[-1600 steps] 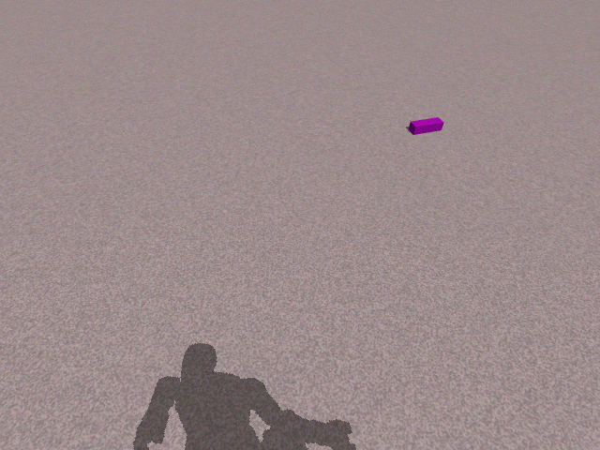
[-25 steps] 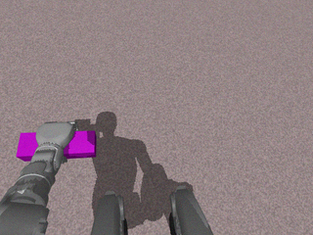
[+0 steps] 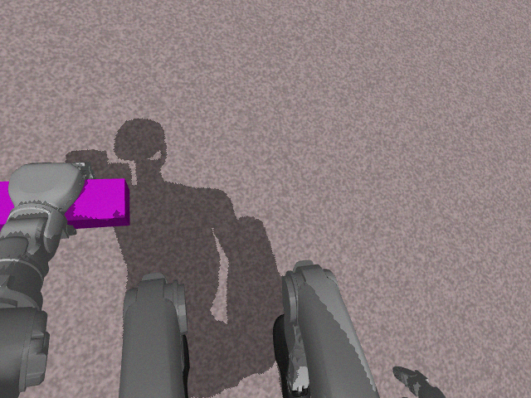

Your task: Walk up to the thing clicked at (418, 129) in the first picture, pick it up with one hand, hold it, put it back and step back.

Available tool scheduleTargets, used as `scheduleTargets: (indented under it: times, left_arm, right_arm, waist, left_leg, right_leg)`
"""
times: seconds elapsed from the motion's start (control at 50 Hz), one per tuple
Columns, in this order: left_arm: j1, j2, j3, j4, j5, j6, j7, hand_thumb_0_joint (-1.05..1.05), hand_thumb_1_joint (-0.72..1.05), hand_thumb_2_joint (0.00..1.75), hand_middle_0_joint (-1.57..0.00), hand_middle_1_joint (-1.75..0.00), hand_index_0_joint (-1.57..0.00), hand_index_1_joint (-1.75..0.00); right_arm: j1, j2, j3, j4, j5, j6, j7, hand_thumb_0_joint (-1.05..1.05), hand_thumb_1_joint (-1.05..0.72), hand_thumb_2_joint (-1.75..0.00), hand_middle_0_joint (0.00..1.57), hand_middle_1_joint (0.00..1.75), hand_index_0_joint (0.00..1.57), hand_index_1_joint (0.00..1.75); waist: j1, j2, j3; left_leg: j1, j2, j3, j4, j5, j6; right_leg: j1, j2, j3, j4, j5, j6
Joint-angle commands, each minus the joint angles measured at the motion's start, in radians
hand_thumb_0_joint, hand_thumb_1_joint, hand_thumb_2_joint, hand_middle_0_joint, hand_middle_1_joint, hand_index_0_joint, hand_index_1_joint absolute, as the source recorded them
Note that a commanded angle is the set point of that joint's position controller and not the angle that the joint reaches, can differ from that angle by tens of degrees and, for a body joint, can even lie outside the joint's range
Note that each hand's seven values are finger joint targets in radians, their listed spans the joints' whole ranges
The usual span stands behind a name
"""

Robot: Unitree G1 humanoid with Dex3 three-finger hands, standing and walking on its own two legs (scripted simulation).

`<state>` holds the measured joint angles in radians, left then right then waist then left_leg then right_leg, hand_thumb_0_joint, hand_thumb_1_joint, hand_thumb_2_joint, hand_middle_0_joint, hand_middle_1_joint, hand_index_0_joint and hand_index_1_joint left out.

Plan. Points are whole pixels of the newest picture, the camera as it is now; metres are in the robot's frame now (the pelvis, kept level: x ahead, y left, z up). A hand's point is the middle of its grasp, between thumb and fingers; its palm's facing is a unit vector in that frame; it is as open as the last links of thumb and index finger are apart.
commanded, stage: crouch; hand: left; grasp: from above
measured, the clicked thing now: (61, 205) +0.44 +0.30 -0.20
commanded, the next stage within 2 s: lower in 0.68 s
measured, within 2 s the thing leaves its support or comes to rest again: neither
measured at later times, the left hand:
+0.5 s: hand (75, 209) +0.44 +0.29 -0.24, palm faces -0.48 -0.04 -0.88, open 9.8 cm
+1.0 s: hand (80, 210) +0.45 +0.30 -0.29, palm faces -0.49 -0.06 -0.87, open 9.8 cm
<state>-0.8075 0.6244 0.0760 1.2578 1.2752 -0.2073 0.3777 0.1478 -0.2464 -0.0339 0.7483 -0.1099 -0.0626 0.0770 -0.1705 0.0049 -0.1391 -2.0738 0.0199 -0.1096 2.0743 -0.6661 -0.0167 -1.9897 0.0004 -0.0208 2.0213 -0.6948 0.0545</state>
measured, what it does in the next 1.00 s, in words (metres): lowers itself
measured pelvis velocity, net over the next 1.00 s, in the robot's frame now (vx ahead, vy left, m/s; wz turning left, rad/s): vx -0.01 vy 0.00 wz -0.07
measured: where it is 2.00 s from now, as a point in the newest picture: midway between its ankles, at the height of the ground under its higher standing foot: (235, 385)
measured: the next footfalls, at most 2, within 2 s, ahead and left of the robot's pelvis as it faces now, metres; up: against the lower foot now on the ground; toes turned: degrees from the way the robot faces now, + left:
none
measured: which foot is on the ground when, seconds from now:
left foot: down 0.00-1.00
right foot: down 0.00-1.00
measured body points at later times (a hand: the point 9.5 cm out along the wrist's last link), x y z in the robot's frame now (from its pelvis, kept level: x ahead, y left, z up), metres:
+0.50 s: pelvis -0.01 +0.00 -0.07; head +0.24 +0.06 +0.30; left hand +0.46 +0.29 -0.19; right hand +0.03 -0.28 -0.18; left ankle +0.07 +0.13 -0.40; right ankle +0.08 -0.14 -0.40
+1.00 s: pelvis -0.01 +0.00 -0.11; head +0.25 +0.07 +0.26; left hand +0.47 +0.30 -0.24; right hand +0.04 -0.28 -0.21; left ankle +0.07 +0.13 -0.40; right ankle +0.08 -0.14 -0.40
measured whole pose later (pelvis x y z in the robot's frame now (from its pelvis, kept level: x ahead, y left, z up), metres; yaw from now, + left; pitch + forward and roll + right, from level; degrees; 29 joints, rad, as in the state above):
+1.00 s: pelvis -0.01 +0.00 -0.11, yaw -4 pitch +33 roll -9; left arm -0.98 0.83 0.14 1.51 1.31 -0.29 0.39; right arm 0.12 -0.26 0.08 0.76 -0.16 -0.05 0.14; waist -0.24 -0.04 -0.01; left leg -2.33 0.02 -0.18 2.42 -0.69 -0.03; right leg -2.23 0.04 -0.05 2.34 -0.70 0.07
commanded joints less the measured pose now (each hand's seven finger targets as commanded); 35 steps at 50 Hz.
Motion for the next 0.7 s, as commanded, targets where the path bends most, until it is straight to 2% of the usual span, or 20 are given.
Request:
scheduleTargets:
  times: [0.0,0.04,0.08,0.1,0.22,0.26,0.3,0.32,0.34,0.4,0.44,0.48,0.5,0.56,0.58,0.6,0.62,0.64,0.66,0.68]
  left_arm:
    - [-0.349,0.299,0.070,-0.150,-0.011,0.013,0.063,0.00,0.60,0.92,-0.95,-0.82,-0.96,-0.80]
    - [-0.394,0.302,0.066,-0.154,-0.020,0.011,0.056,0.00,0.60,0.90,-0.95,-0.79,-0.97,-0.78]
    - [-0.360,0.315,0.072,-0.107,-0.015,0.016,0.046,0.00,0.62,0.89,-0.94,-0.82,-0.97,-0.80]
    - [-0.382,0.313,0.064,-0.119,-0.020,0.014,0.042,0.00,0.61,0.88,-0.94,-0.82,-0.97,-0.79]
    - [-0.381,0.365,0.083,-0.091,-0.025,-0.008,0.018,0.00,0.61,0.86,-0.93,-0.82,-0.96,-0.79]
    - [-0.394,0.362,0.080,-0.075,-0.019,-0.023,0.012,0.00,0.64,0.85,-0.94,-0.83,-0.98,-0.79]
    - [-0.395,0.399,0.095,-0.071,-0.011,-0.033,0.014,0.00,0.63,0.86,-0.95,-0.82,-0.97,-0.79]
    - [-0.401,0.398,0.097,-0.077,-0.009,-0.036,0.017,0.00,0.63,0.84,-0.94,-0.82,-0.97,-0.78]
    - [-0.393,0.390,0.090,-0.050,-0.005,-0.041,0.015,0.00,0.63,0.85,-0.94,-0.82,-0.97,-0.79]
    - [-0.449,0.405,0.093,-0.064,0.006,-0.056,0.026,0.00,0.62,0.84,-0.93,-0.81,-0.97,-0.78]
    - [-0.429,0.407,0.098,-0.025,0.012,-0.058,0.033,0.00,0.63,0.84,-0.94,-0.82,-0.98,-0.78]
    - [-0.461,0.440,0.106,-0.047,0.014,-0.067,0.040,0.00,0.63,0.82,-0.95,-0.80,-0.98,-0.77]
    - [-0.428,0.434,0.110,-0.010,0.021,-0.062,0.042,0.00,0.62,0.83,-0.94,-0.80,-0.97,-0.77]
    - [-0.449,0.443,0.104,-0.018,0.023,-0.065,0.050,0.00,0.63,0.84,-0.95,-0.81,-0.98,-0.78]
    - [-0.489,0.467,0.114,-0.068,0.012,-0.070,0.054,0.00,0.62,0.84,-0.95,-0.79,-0.97,-0.76]
    - [-0.471,0.471,0.119,-0.041,0.019,-0.067,0.057,0.00,0.64,0.83,-0.96,-0.78,-0.98,-0.76]
    - [-0.444,0.450,0.103,0.000,0.024,-0.064,0.055,0.00,0.65,0.83,-0.96,-0.81,-0.99,-0.77]
    - [-0.460,0.448,0.099,-0.020,0.022,-0.067,0.057,0.00,0.64,0.85,-0.96,-0.80,-0.99,-0.77]
    - [-0.489,0.479,0.114,-0.035,0.021,-0.067,0.061,0.00,0.64,0.83,-0.96,-0.78,-0.98,-0.76]
    - [-0.489,0.474,0.111,-0.024,0.022,-0.065,0.063,0.00,0.63,0.85,-0.97,-0.78,-0.98,-0.76]
  right_arm:
    - [0.236,-0.229,-0.067,-0.018,-0.007,-0.004,0.007,0.00,-0.90,-0.90,0.20,0.30,0.20,0.30]
    - [0.226,-0.228,-0.067,-0.019,-0.009,-0.002,0.010,0.00,-0.90,-0.90,0.20,0.30,0.20,0.30]
    - [0.229,-0.234,-0.064,-0.021,-0.009,-0.002,0.017,0.00,-0.90,-0.90,0.20,0.30,0.20,0.30]
    - [0.222,-0.231,-0.061,-0.024,-0.010,-0.001,0.019,0.00,-0.90,-0.90,0.20,0.30,0.20,0.30]
    - [0.210,-0.234,-0.052,-0.024,-0.010,0.011,0.029,0.00,-0.90,-0.90,0.20,0.30,0.20,0.30]
    - [0.220,-0.237,-0.049,-0.020,-0.014,0.011,0.036,0.00,-0.91,-0.90,0.20,0.30,0.20,0.30]
    - [0.215,-0.241,-0.044,-0.019,-0.014,0.017,0.036,0.00,-0.90,-0.90,0.20,0.30,0.20,0.30]
    - [0.218,-0.243,-0.043,-0.019,-0.013,0.020,0.037,0.00,-0.90,-0.90,0.20,0.30,0.20,0.30]
    - [0.217,-0.245,-0.042,-0.016,-0.017,0.019,0.039,0.00,-0.91,-0.90,0.20,0.30,0.20,0.30]
    - [0.213,-0.255,-0.038,-0.012,-0.020,0.020,0.041,0.00,-0.90,-0.90,0.20,0.30,0.20,0.30]
    - [0.214,-0.255,-0.030,-0.010,-0.024,0.021,0.044,0.00,-0.91,-0.90,0.20,0.30,0.20,0.30]
    - [0.206,-0.255,-0.023,-0.008,-0.027,0.021,0.045,0.00,-0.90,-0.90,0.20,0.30,0.20,0.30]
    - [0.217,-0.261,-0.018,-0.006,-0.030,0.021,0.045,0.00,-0.91,-0.90,0.20,0.30,0.20,0.30]
    - [0.213,-0.261,-0.014,-0.002,-0.032,0.017,0.048,0.00,-0.91,-0.90,0.20,0.30,0.20,0.30]
    - [0.200,-0.264,-0.017,-0.004,-0.029,0.018,0.045,0.00,-0.90,-0.90,0.20,0.30,0.20,0.30]
    - [0.207,-0.267,-0.015,-0.002,-0.032,0.019,0.045,0.00,-0.90,-0.90,0.20,0.30,0.20,0.30]
    - [0.210,-0.261,-0.009,0.000,-0.035,0.018,0.048,0.00,-0.91,-0.90,0.20,0.30,0.20,0.30]
    - [0.206,-0.262,-0.006,0.000,-0.037,0.018,0.049,0.00,-0.91,-0.90,0.20,0.30,0.20,0.30]
    - [0.203,-0.263,-0.005,0.004,-0.033,0.019,0.046,0.00,-0.91,-0.90,0.20,0.30,0.20,0.30]
    - [0.204,-0.264,-0.004,0.005,-0.035,0.020,0.044,0.00,-0.90,-0.90,0.20,0.30,0.20,0.30]
  waist:
    - [-0.004,0.279,-0.722]
    - [-0.009,0.290,-0.723]
    - [-0.012,0.276,-0.684]
    - [-0.014,0.278,-0.676]
    - [-0.011,0.231,-0.668]
    - [-0.027,0.248,-0.657]
    - [-0.015,0.241,-0.667]
    - [-0.013,0.247,-0.666]
    - [-0.023,0.255,-0.651]
    - [-0.028,0.315,-0.651]
    - [-0.035,0.296,-0.624]
    - [-0.034,0.299,-0.632]
    - [-0.036,0.291,-0.611]
    - [-0.039,0.318,-0.625]
    - [-0.030,0.330,-0.651]
    - [-0.037,0.332,-0.654]
    - [-0.045,0.321,-0.629]
    - [-0.048,0.320,-0.625]
    - [-0.038,0.310,-0.645]
    - [-0.045,0.313,-0.646]
  left_leg:
    - [0.635,-0.009,0.069,-0.188,0.286,0.029]
    - [0.606,-0.007,0.069,-0.168,0.273,0.031]
    - [0.576,-0.006,0.063,-0.152,0.264,0.030]
    - [0.547,-0.007,0.070,-0.140,0.253,0.033]
    - [0.447,-0.009,0.079,-0.078,0.213,0.040]
    - [0.440,-0.009,0.071,-0.068,0.213,0.036]
    - [0.422,-0.010,0.077,-0.045,0.212,0.040]
    - [0.417,-0.012,0.077,-0.047,0.207,0.037]
    - [0.423,-0.010,0.073,-0.039,0.199,0.035]
    - [0.446,-0.007,0.055,-0.035,0.196,0.025]
    - [0.416,-0.010,0.061,-0.019,0.177,0.030]
    - [0.386,-0.013,0.070,-0.003,0.157,0.034]
    - [0.393,-0.013,0.065,-0.002,0.157,0.032]
    - [0.401,-0.011,0.065,0.014,0.162,0.030]
    - [0.399,-0.008,0.067,0.021,0.164,0.031]
    - [0.400,-0.011,0.065,0.024,0.162,0.030]
    - [0.381,-0.012,0.065,0.028,0.159,0.030]
    - [0.369,-0.010,0.068,0.039,0.164,0.033]
    - [0.361,-0.011,0.070,0.047,0.167,0.037]
    - [0.362,-0.011,0.070,0.052,0.166,0.036]
  right_leg:
    - [0.249,0.021,-0.080,-0.190,0.287,-0.086]
    - [0.237,0.027,-0.082,-0.169,0.283,-0.087]
    - [0.212,0.024,-0.088,-0.145,0.273,-0.086]
    - [0.214,0.029,-0.085,-0.144,0.273,-0.086]
    - [0.220,0.038,-0.084,-0.106,0.255,-0.081]
    - [0.203,0.037,-0.091,-0.080,0.252,-0.083]
    - [0.203,0.042,-0.092,-0.075,0.253,-0.081]
    - [0.189,0.041,-0.094,-0.066,0.245,-0.083]
    - [0.170,0.040,-0.097,-0.056,0.236,-0.083]
    - [0.103,0.038,-0.113,-0.009,0.227,-0.092]
    - [0.096,0.040,-0.116,-0.009,0.216,-0.089]
    - [0.110,0.044,-0.115,-0.008,0.205,-0.088]
    - [0.091,0.038,-0.119,0.001,0.203,-0.086]
    - [0.084,0.044,-0.122,0.019,0.210,-0.089]
    - [0.081,0.045,-0.123,0.027,0.215,-0.090]
    - [0.080,0.044,-0.126,0.034,0.213,-0.089]
    - [0.077,0.045,-0.127,0.038,0.211,-0.089]
    - [0.082,0.047,-0.126,0.036,0.217,-0.087]
    - [0.086,0.051,-0.124,0.033,0.223,-0.086]
    - [0.078,0.050,-0.126,0.040,0.223,-0.085]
